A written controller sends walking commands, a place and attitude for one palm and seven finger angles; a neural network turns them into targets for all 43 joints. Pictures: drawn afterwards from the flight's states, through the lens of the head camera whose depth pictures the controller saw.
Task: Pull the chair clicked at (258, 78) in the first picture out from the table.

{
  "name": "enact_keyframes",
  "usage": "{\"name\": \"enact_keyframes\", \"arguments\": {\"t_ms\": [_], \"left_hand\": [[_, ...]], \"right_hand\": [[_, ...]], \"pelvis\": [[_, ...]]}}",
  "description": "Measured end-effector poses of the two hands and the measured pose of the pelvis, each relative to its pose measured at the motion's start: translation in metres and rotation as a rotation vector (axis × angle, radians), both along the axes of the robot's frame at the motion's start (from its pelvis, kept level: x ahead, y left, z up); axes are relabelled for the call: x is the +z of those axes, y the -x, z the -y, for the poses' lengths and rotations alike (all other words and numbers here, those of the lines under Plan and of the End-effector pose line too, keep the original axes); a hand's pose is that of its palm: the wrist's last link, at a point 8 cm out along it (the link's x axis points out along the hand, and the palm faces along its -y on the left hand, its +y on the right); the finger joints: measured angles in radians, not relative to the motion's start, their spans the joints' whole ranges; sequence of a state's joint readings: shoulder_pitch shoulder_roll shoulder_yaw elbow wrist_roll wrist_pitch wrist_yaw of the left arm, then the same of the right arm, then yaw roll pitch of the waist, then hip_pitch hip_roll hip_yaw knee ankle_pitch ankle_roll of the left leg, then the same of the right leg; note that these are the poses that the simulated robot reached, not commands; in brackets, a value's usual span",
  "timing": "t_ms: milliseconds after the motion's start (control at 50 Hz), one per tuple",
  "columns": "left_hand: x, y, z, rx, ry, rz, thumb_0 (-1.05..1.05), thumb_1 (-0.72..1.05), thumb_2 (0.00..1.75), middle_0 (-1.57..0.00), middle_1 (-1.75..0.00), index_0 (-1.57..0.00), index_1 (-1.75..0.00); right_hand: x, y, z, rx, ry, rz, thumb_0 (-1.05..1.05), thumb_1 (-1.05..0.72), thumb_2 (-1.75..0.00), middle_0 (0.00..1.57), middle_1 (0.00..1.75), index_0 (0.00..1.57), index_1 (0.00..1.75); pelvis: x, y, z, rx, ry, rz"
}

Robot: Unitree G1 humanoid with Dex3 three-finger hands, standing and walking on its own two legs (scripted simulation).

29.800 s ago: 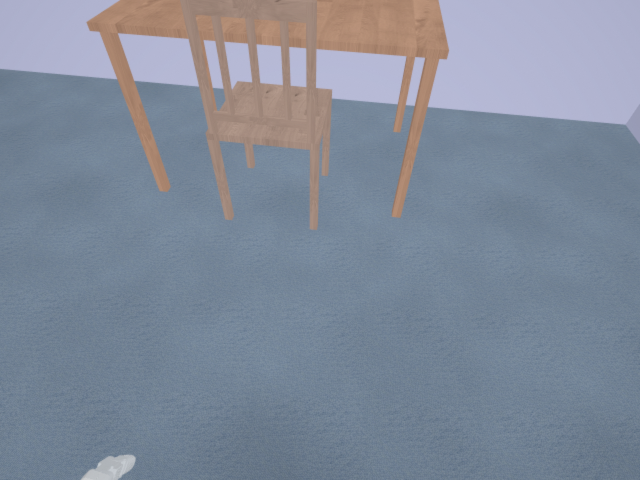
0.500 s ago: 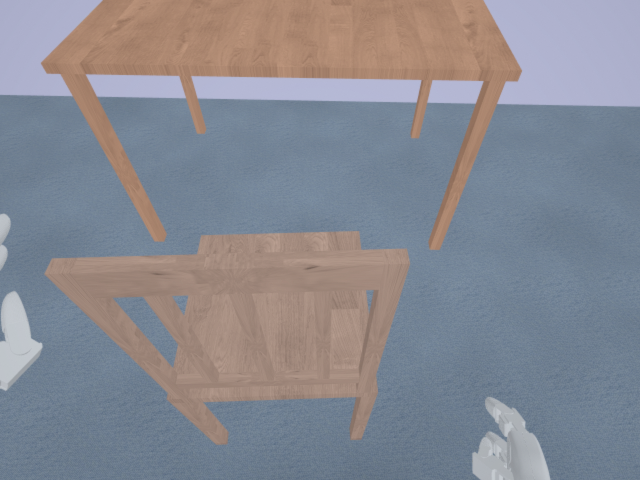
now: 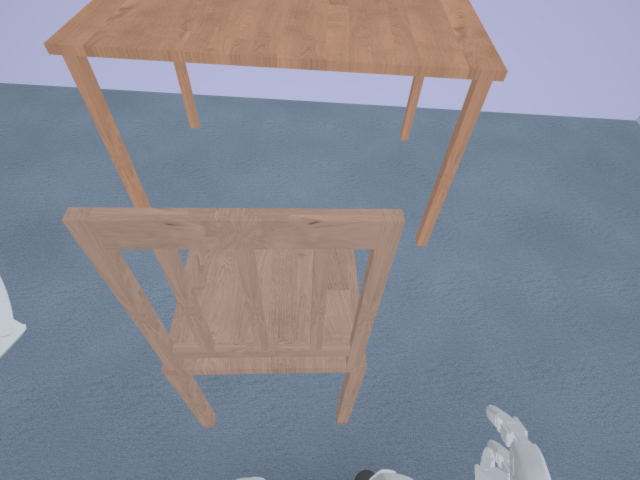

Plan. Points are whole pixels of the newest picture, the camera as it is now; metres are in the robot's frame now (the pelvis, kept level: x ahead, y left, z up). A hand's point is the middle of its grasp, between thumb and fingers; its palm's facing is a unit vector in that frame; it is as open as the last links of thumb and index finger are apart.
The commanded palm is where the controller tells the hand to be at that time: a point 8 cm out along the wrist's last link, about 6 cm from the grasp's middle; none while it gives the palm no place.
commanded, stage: step back with the hand held close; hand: left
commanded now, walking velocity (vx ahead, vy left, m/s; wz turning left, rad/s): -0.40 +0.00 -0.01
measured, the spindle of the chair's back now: (254, 305) +0.38 +0.12 -0.07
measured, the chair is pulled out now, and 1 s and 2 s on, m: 0.58 0.58 0.58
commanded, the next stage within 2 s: stop stepping back and stand still in 0.76 s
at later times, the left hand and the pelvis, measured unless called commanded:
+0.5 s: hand out of the picture +0.18 +0.26 +0.19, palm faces +0.46 -0.71 -0.53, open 7.4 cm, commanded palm +0.12 +0.29 +0.19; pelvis -0.02 -0.01 +0.00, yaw +1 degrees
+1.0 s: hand out of the picture +0.09 +0.23 +0.21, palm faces +0.35 -0.78 -0.52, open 7.4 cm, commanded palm +0.04 +0.28 +0.19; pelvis -0.12 -0.01 +0.01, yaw -4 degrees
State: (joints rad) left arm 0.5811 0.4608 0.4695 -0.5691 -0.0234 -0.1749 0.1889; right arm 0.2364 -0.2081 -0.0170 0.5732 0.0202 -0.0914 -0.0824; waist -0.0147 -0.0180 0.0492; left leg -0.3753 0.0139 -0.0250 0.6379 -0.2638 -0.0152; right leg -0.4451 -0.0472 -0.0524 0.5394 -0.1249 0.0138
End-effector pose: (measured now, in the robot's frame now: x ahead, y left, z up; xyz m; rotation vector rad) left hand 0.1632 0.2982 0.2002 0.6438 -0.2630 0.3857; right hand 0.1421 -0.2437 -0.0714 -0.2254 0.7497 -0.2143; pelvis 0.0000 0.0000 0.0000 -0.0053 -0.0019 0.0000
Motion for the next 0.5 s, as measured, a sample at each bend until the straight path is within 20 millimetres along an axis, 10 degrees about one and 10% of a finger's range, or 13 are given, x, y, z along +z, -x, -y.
{"name": "enact_keyframes", "arguments": {"t_ms": [500], "left_hand": [[0.01,0.031,0.005,-0.006,-0.04,0.073,0.01,0.88,0.9,-0.21,-0.3,-0.22,-0.3]], "right_hand": [[-0.009,-0.002,-0.012,0.081,-0.037,0.021,0.02,-0.9,-0.9,0.2,0.3,0.21,0.3]], "pelvis": [[-0.003,0.021,0.012,0.01,0.043,-0.038]]}}
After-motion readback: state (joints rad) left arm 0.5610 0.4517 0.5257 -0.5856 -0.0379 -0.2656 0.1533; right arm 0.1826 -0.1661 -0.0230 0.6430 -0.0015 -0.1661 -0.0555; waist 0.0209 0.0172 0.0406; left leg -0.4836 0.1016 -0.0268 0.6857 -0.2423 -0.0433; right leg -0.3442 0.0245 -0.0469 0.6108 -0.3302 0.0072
